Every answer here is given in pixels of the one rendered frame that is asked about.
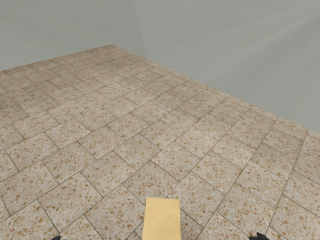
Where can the carton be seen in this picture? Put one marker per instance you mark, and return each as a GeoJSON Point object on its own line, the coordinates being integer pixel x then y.
{"type": "Point", "coordinates": [162, 219]}

